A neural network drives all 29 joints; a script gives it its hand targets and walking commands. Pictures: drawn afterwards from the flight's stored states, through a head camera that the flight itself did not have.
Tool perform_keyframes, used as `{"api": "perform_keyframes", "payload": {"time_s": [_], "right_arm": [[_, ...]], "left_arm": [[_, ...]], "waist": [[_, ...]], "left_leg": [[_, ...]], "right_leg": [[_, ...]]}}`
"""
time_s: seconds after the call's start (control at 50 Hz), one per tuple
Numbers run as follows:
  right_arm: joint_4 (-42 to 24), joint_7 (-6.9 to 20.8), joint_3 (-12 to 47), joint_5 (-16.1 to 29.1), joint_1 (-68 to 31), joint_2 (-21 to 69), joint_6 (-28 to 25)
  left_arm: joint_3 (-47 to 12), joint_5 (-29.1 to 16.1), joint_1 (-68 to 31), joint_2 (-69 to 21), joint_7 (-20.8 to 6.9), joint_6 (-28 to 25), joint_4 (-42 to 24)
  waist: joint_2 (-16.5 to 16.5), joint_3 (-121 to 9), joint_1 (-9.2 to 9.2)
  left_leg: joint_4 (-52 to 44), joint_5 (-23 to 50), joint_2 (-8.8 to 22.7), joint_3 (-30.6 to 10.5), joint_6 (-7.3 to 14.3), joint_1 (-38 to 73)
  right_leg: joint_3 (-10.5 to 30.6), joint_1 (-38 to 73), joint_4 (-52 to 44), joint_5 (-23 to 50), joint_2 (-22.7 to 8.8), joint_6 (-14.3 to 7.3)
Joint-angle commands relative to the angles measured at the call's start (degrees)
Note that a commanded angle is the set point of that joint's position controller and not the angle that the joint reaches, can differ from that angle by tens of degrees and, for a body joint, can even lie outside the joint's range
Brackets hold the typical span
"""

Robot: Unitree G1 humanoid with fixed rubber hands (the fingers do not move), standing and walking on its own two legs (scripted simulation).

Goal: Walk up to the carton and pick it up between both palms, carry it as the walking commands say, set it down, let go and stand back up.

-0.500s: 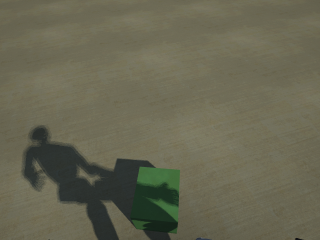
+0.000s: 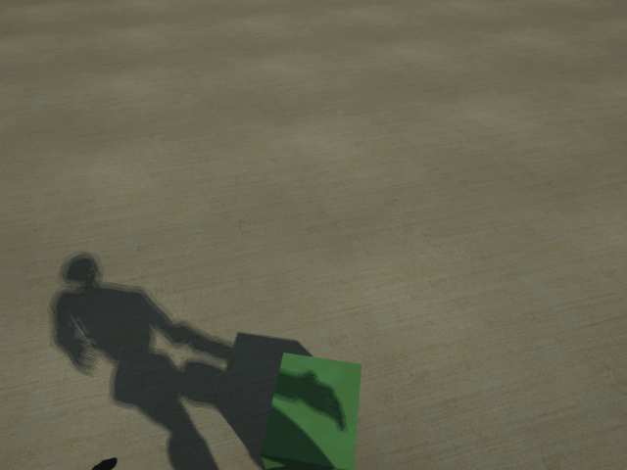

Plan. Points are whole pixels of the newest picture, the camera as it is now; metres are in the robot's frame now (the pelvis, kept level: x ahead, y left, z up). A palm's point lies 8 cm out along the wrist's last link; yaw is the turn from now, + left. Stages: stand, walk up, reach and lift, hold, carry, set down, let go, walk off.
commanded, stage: walk up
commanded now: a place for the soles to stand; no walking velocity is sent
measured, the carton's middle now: (315, 421) +0.42 +0.02 -0.66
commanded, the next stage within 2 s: none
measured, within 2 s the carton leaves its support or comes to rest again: neither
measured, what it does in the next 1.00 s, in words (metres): lifts its left foot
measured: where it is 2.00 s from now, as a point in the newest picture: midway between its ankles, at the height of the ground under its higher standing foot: outside the picture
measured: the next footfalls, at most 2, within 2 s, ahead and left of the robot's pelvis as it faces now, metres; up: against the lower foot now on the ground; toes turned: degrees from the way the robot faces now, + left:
left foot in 1.02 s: +0.05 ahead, +0.24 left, +0.00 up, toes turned +1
right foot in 1.24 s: -0.01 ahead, +0.02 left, +0.00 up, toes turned -4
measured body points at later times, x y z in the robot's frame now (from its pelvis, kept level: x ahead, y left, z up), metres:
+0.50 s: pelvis +0.02 +0.00 +0.00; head +0.03 +0.00 +0.45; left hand +0.12 +0.33 -0.11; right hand +0.15 -0.31 -0.12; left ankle +0.01 +0.12 -0.74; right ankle +0.04 -0.13 -0.74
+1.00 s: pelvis -0.02 +0.06 -0.02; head +0.03 +0.04 +0.42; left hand +0.04 +0.45 -0.09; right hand +0.14 -0.28 -0.13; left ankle +0.02 +0.23 -0.72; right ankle +0.04 -0.13 -0.74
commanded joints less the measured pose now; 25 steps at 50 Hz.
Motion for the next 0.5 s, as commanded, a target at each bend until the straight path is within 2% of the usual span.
{"api": "perform_keyframes", "payload": {"time_s": [0.0,0.02,0.04,0.06,0.08,0.1,0.12,0.14,0.16,0.2,0.22,0.24,0.26,0.28,0.3,0.32,0.34,0.36,0.38,0.4,0.42,0.44,0.48], "right_arm": [[-2.91,-0.19,-1.96,0.31,-3.49,-12.03,-0.57],[-2.11,-0.35,-1.79,-0.41,-3.63,-10.49,-0.57],[-2.15,-0.37,-1.96,0.22,-3.84,-11.02,-0.48],[-2.92,-0.21,-1.86,-0.06,-4.12,-9.88,-0.41],[-2.72,-0.09,-2.22,-0.14,-3.46,-11.36,-0.27],[-2.62,-0.35,-2.17,-0.38,-5.15,-10.19,0.06],[-3.73,-0.12,-2.12,0.26,-4.62,-10.33,-0.16],[-2.95,-0.31,-2.74,0.07,-5.32,-11.47,-0.21],[-2.62,-0.24,-2.24,0.36,-5.59,-11.6,0.06],[-2.5,-0.46,-1.95,0.32,-4.44,-11.51,0.08],[-2.64,-0.35,-2.17,0.4,-5.41,-10.5,0.29],[-2.39,-0.45,-2.41,0.22,-4.69,-10.67,0.46],[-3.13,-0.47,-2.82,0.0,-6.0,-11.83,0.55],[-2.96,-0.44,-2.08,0.54,-5.11,-11.52,0.59],[-3.1,-0.51,-2.64,0.53,-4.82,-10.59,0.47],[-2.64,-0.42,-2.57,0.34,-6.29,-11.18,0.74],[-2.76,-0.4,-2.65,0.06,-6.95,-11.02,0.55],[-3.18,-0.47,-1.77,0.53,-5.3,-10.14,0.49],[-3.07,-0.56,-2.8,-0.01,-5.94,-10.34,0.7],[-2.91,-0.54,-2.71,0.31,-5.47,-10.68,0.71],[-3.25,-0.45,-2.48,0.34,-4.62,-10.29,0.66],[-2.67,-0.43,-2.7,0.57,-5.85,-9.77,0.8],[-3.22,-0.45,-2.44,-0.09,-5.25,-10.13,0.63]], "left_arm": [[1.82,0.18,-3.13,10.23,0.37,-1.03,-0.95],[1.33,0.32,-3.04,9.62,0.39,-0.96,-0.79],[1.43,0.29,-3.85,10.18,0.4,-1.17,-0.6],[1.76,-0.14,-3.2,10.7,0.67,-1.47,-1.08],[1.12,-0.02,-3.16,9.62,0.34,-1.34,-0.49],[1.28,0.14,-4.17,9.56,0.49,-1.21,-0.41],[1.2,0.67,-2.71,9.84,0.8,-1.31,-0.07],[1.52,0.21,-2.44,9.76,0.76,-1.47,0.35],[1.48,-0.07,-2.67,9.99,0.66,-1.28,0.11],[0.48,-0.17,-3.18,9.44,0.64,-0.9,0.49],[1.47,-0.18,-4.15,9.88,1.12,-1.17,0.28],[1.58,0.03,-4.02,9.37,1.12,-0.95,-0.08],[0.87,0.1,-2.67,9.97,1.1,-0.83,-0.13],[0.75,0.01,-3.44,9.5,1.08,-0.87,0.08],[1.12,0.12,-3.91,9.37,1.13,-0.98,0.44],[1.18,0.11,-3.94,9.24,0.74,-0.9,-0.25],[1.7,0.53,-2.34,10.41,1.02,-0.73,0.09],[1.85,0.0,-2.95,10.43,1.07,-0.84,1.13],[1.54,0.34,-3.71,9.71,0.96,-0.68,0.08],[1.31,0.96,-3.33,9.88,1.01,-0.74,-0.77],[1.54,0.68,-4.0,8.75,1.15,-0.66,0.23],[1.57,0.92,-2.71,9.82,1.03,-0.66,0.41],[1.92,0.31,-3.46,9.28,1.3,-0.85,-0.02]], "waist": [[1.87,-1.79,-0.12],[2.79,-1.97,0.67],[-0.49,-3.13,-0.26],[3.06,-3.75,0.83],[5.32,-5.05,0.33],[1.74,-2.18,0.61],[0.25,-4.05,-0.04],[0.6,-7.0,0.88],[2.39,-6.23,0.31],[1.95,-5.3,0.14],[-2.58,-2.06,0.28],[-1.88,-3.54,0.18],[1.16,-3.18,0.64],[0.54,-5.67,0.14],[1.12,-5.16,-0.21],[2.29,-4.95,0.82],[3.36,-5.28,0.38],[0.75,-6.06,-0.16],[1.94,-3.91,0.11],[0.72,-5.68,0.6],[0.7,-3.72,-0.6],[2.03,-3.84,-0.31],[0.38,-4.11,0.26]], "left_leg": [[-6.27,5.38,6.99,-6.29,2.11,-1.44],[-5.79,5.7,6.85,-5.82,2.75,-0.92],[-5.07,5.89,6.74,-6.66,2.64,-0.67],[-5.19,8.41,6.9,-5.69,2.8,0.3],[-6.31,7.82,7.09,-5.45,2.27,-0.3],[-5.53,8.88,6.76,-5.77,2.01,-0.57],[-4.85,13.12,7.51,-6.64,2.5,1.49],[-4.35,17.05,7.5,-5.72,1.91,2.37],[-4.26,15.51,7.07,-5.27,2.1,2.25],[-5.26,14.0,6.73,-6.03,2.14,1.78],[-5.74,14.63,7.21,-6.78,1.44,1.03],[-5.52,13.16,6.93,-6.89,2.03,0.27],[-5.59,13.53,7.18,-5.84,1.9,2.09],[-5.68,13.29,6.73,-6.43,2.11,1.74],[-5.76,14.4,6.68,-6.52,1.94,1.05],[-5.42,12.2,6.06,-5.96,2.08,1.26],[-6.24,13.8,6.82,-5.81,2.45,2.21],[-4.78,17.07,6.46,-6.62,2.42,1.67],[-5.25,15.84,6.71,-5.48,2.17,2.66],[-5.15,15.54,6.9,-6.63,2.34,1.97],[-6.21,13.47,6.66,-6.11,1.95,-0.44],[-6.34,11.17,6.18,-6.57,2.14,0.59],[-7.4,10.52,6.13,-6.53,1.78,-0.45]], "right_leg": [[5.2,3.13,-4.5,1.23,-4.72,-2.25],[5.62,2.8,-5.54,0.55,-5.51,-2.27],[5.31,3.89,-5.79,2.01,-5.2,-1.67],[5.47,5.56,-5.26,2.04,-6.19,-1.94],[5.01,5.4,-5.1,2.61,-5.32,-1.52],[4.3,3.58,-5.31,2.3,-5.1,-1.48],[3.53,4.96,-5.11,5.19,-5.0,-1.63],[4.07,7.23,-4.39,9.74,-5.77,-1.61],[3.56,7.57,-4.3,8.62,-5.38,-1.33],[3.83,6.28,-6.01,8.58,-5.67,-1.03],[2.48,5.14,-5.31,7.43,-4.94,-1.37],[3.02,6.99,-5.22,5.91,-5.24,-0.99],[4.0,6.06,-4.69,8.16,-5.97,-1.22],[4.12,7.73,-5.45,6.75,-5.66,-1.24],[2.41,8.42,-4.95,5.78,-5.49,-1.79],[2.76,8.38,-5.64,5.75,-5.79,-0.89],[2.91,9.32,-4.73,7.57,-5.83,-2.02],[2.52,9.09,-5.26,7.43,-5.78,-1.34],[2.19,6.46,-5.2,5.93,-5.27,-1.94],[2.85,8.43,-5.05,7.23,-5.78,-1.69],[1.96,8.57,-4.75,6.85,-5.68,-2.09],[2.08,7.35,-5.47,4.17,-5.36,-1.08],[3.12,8.91,-5.62,4.04,-6.03,-1.42]]}}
